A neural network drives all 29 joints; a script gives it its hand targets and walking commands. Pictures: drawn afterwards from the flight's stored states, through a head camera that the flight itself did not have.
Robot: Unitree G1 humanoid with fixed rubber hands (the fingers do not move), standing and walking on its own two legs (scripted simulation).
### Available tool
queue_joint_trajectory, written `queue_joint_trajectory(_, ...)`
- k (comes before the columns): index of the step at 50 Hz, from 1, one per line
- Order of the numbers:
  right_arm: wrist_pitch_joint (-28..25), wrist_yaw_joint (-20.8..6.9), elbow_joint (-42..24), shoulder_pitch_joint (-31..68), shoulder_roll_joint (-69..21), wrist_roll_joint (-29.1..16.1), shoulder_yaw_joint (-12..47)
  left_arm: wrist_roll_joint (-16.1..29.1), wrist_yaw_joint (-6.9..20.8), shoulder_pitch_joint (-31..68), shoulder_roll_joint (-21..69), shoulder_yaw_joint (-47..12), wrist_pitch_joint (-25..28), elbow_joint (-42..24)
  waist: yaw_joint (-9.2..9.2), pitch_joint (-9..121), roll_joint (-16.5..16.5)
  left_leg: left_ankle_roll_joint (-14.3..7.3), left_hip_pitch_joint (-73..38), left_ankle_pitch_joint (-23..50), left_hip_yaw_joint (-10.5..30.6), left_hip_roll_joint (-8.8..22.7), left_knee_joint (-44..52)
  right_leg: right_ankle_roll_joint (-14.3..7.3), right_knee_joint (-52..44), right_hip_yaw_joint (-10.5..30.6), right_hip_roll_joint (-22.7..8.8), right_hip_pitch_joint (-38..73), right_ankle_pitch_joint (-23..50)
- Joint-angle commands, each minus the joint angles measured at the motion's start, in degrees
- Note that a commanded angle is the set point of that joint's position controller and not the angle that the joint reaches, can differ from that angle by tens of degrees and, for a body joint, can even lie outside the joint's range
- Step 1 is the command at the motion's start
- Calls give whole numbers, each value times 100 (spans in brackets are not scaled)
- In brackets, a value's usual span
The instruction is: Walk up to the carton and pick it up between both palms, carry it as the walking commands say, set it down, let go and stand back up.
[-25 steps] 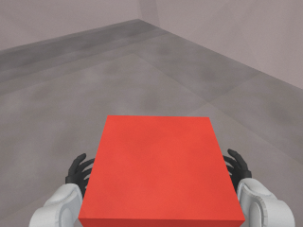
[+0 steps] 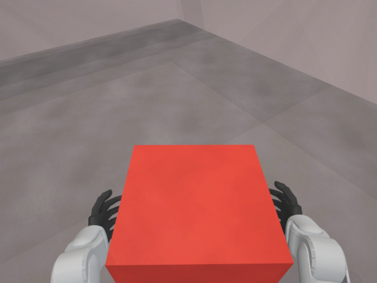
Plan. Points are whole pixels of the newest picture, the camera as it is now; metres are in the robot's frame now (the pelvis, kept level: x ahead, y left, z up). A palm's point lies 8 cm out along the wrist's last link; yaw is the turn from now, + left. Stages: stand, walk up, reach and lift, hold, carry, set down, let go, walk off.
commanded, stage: carry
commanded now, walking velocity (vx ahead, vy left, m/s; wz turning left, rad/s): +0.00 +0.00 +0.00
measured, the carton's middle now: (194, 226) +0.27 +0.00 -0.03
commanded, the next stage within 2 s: none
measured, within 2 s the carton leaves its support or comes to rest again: neither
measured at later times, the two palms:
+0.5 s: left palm (107, 206) +0.29 +0.18 +0.05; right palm (281, 194) +0.30 -0.19 +0.05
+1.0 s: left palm (106, 198) +0.32 +0.19 +0.04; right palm (272, 188) +0.32 -0.18 +0.04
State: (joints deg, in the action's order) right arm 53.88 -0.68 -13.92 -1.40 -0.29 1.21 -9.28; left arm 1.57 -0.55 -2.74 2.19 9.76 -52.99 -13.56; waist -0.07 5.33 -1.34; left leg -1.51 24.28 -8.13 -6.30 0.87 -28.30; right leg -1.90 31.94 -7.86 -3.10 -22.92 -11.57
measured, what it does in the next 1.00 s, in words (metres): shifts its weight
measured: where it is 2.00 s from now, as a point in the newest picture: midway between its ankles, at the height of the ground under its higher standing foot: outside the picture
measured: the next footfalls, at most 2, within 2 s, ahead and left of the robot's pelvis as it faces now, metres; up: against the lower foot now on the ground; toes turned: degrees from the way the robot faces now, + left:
none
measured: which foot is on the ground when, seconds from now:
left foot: down 0.00-1.00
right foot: down 0.00-1.00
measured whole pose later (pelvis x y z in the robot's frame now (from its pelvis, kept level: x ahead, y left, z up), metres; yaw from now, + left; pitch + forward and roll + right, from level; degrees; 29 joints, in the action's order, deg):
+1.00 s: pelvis +0.08 +0.01 +0.00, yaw +0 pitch +3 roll +0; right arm 47.9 -2.3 -6.7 -0.6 0.0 4.8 -8.6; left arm -1.8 1.5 -1.4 0.2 7.5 -46.9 -5.5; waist 0.2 5.8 -0.1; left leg -2.1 18.8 -13.8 -7.1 0.7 -29.1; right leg 0.2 30.3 -8.2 -3.9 -16.2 -17.3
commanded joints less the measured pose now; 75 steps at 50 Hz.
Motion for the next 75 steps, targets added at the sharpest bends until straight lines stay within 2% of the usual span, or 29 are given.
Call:
queue_joint_trajectory(1, -326, -368, -1278, 2541, -3748, -1081, 3775, 863, 469, 2591, 3576, -3613, 274, -1323, 42, 1221, 377, 97, -567, -1145, 490, 440, 468, 29, -1112, 804, -649, 336, -1183)
queue_joint_trajectory(6, -382, -331, -517, 2508, -3344, -726, 3364, 520, 473, 2471, 3235, -3136, 321, -387, 53, 1164, 399, 133, -699, -854, 259, 341, 217, -20, -1421, 886, -785, 231, -1521)
queue_joint_trajectory(10, -399, -314, -1652, 2843, -3844, -1217, 3820, 965, 385, 2911, 3702, -3678, 345, -1592, 41, 1101, 325, 159, -713, -639, 446, 497, 399, 26, -1147, 665, -678, 297, -1049)
queue_joint_trajectory(14, -483, -379, -140, 2581, -3209, -633, 3111, 371, 438, 2658, 3014, -2986, 425, -262, 37, 1208, 260, 152, -864, -243, 431, 530, 352, 11, -1047, 636, -696, 550, -369)
queue_joint_trajectory(15, -511, -336, -1344, 2794, -3655, -1061, 3598, 881, 408, 2939, 3521, -3568, 439, -1438, 35, 1313, 109, 119, -887, -77, 470, 580, 364, 31, -919, 591, -713, 650, -181)
queue_joint_trajectory(17, -545, -345, -327, 2497, -3192, -665, 3093, 442, 412, 2530, 3119, -3035, 454, -260, 27, 1472, 84, 78, -1051, 230, 489, 614, 331, 49, -769, 492, -629, 745, 66)
queue_joint_trajectory(20, -679, -439, -269, 2432, -3353, -661, 3285, 432, 517, 2452, 3227, -3163, 606, -236, 24, 1511, 101, 50, -1097, 804, 483, 682, 177, 65, -721, 532, -673, 919, 652)
queue_joint_trajectory(21, -641, -354, -1767, 2866, -3862, -1274, 3812, 1015, 408, 2923, 3689, -3684, 587, -1779, 17, 1545, 273, 35, -1124, 850, 598, 692, 204, 72, -686, 514, -648, 926, 501)
queue_joint_trajectory(23, -611, -386, -90, 2304, -3217, -524, 3131, 375, 497, 2303, 3176, -3066, 518, 49, 28, 1445, 189, -12, -1203, 894, 497, 667, 224, 93, -668, 476, -628, 870, 505)
queue_joint_trajectory(28, -764, -451, -917, 2456, -3653, -827, 3507, 741, 559, 2668, 3498, -3587, 682, -990, 27, 1455, 127, -17, -1223, 785, 555, 677, 202, 89, -607, 462, -626, 933, 435)
queue_joint_trajectory(30, -804, -512, -147, 2337, -3313, -489, 3184, 388, 621, 2469, 3189, -3242, 702, -116, 14, 1591, 72, -52, -1348, 1395, 578, 740, 132, 137, -566, 440, -638, 1048, 783)
queue_joint_trajectory(33, -887, -441, -1538, 2672, -3759, -1053, 3676, 968, 558, 2845, 3610, -3714, 805, -1548, 19, 1622, 213, -37, -1408, 1463, 580, 729, 37, 103, -523, 473, -666, 1095, 1030)
queue_joint_trajectory(34, -829, -490, -662, 2369, -3599, -678, 3453, 605, 629, 2498, 3525, -3507, 724, -519, 8, 1560, 210, -36, -1353, 1759, 534, 720, 45, 128, -486, 469, -664, 1136, 1222)
queue_joint_trajectory(35, -774, -388, -1452, 2556, -3669, -989, 3584, 888, 491, 2734, 3550, -3636, 689, -1408, 20, 1650, 143, -60, -1377, 1508, 519, 710, 27, 143, -507, 421, -658, 1116, 978)
queue_joint_trajectory(37, -756, -552, 299, 1967, -3125, -353, 3099, 163, 611, 2145, 2976, -3130, 663, 272, 12, 1481, 60, -70, -1345, 1335, 554, 700, 147, 118, -516, 476, -600, 986, 681)
queue_joint_trajectory(39, -811, -448, -1628, 2665, -3707, -1031, 3710, 946, 561, 2794, 3584, -3800, 704, -1609, 14, 1521, 157, -50, -1319, 1131, 538, 681, 147, 138, -543, 472, -657, 1010, 644)
queue_joint_trajectory(42, -843, -568, 89, 2219, -3256, -400, 3170, 244, 654, 2319, 3104, -3196, 743, 176, 32, 1411, 193, -41, -1265, 1048, 537, 693, 142, 156, -591, 495, -658, 1011, 723)
queue_joint_trajectory(45, -851, -518, -1444, 2778, -3876, -1045, 3703, 913, 579, 3016, 3656, -3816, 771, -1547, 18, 1337, 200, -3, -1167, 726, 614, 696, 288, 154, -605, 479, -615, 938, 325)
queue_joint_trajectory(46, -803, -606, -35, 2329, -3515, -507, 3308, 313, 667, 2491, 3336, -3308, 719, 2, 10, 1282, 264, -65, -1228, 901, 622, 720, 301, 159, -635, 459, -586, 921, 327)
queue_joint_trajectory(49, -1013, -665, -413, 2654, -3576, -581, 3400, 365, 707, 2708, 3420, -3464, 890, -261, 6, 1454, -28, -63, -1371, 1461, 590, 761, 197, 190, -518, 459, -618, 1053, 661)
queue_joint_trajectory(51, -986, -540, -1686, 2901, -3893, -1114, 3744, 946, 596, 3017, 3706, -3797, 886, -1606, -1, 1640, 118, -34, -1442, 1366, 497, 734, 132, 172, -496, 431, -657, 1113, 776)
queue_joint_trajectory(55, -981, -642, -1, 2214, -3294, -426, 3254, 171, 691, 2117, 3098, -3183, 864, 227, 6, 1711, 216, -114, -1443, 1255, 574, 738, 167, 190, -517, 452, -602, 1187, 719)
queue_joint_trajectory(58, -1069, -613, -1320, 2875, -3838, -942, 3698, 769, 662, 2983, 3643, -3783, 959, -1268, -1, 1459, 124, -59, -1405, 1391, 604, 770, 250, 173, -517, 462, -593, 1021, 622)
queue_joint_trajectory(62, -1019, -654, -94, 2255, -3406, -437, 3314, 261, 703, 2377, 3194, -3329, 925, -35, 15, 1599, 282, -121, -1548, 1524, 541, 761, 111, 211, -469, 472, -612, 1079, 911)
queue_joint_trajectory(63, -1023, -574, -1561, 2719, -3706, -924, 3806, 762, 671, 2559, 3630, -3816, 883, -1195, 10, 1546, 346, -65, -1374, 1289, 489, 740, 66, 210, -512, 450, -624, 1085, 851)
queue_joint_trajectory(68, -1048, -704, 259, 2350, -3270, -290, 3131, 91, 718, 2438, 3094, -3221, 920, 326, 15, 1288, 32, -104, -1382, 967, 580, 725, 266, 193, -515, 448, -561, 878, 409)
queue_joint_trajectory(71, -1094, -630, -1114, 2870, -3826, -847, 3586, 702, 653, 3109, 3642, -3726, 982, -1101, -1, 1264, 209, -74, -1267, 758, 612, 774, 288, 185, -574, 505, -541, 923, 343)
queue_joint_trajectory(72, -1088, -726, 21, 2492, -3574, -449, 3299, 207, 722, 2587, 3381, -3359, 959, 124, -3, 1347, 202, -81, -1343, 914, 646, 794, 333, 183, -549, 433, -481, 994, 347)
queue_joint_trajectory(75, -1216, -754, -631, 2646, -3836, -675, 3612, 475, 771, 2800, 3607, -3706, 1091, -557, -4, 1465, 169, -94, -1383, 1270, 614, 799, 286, 188, -447, 458, -512, 1087, 575)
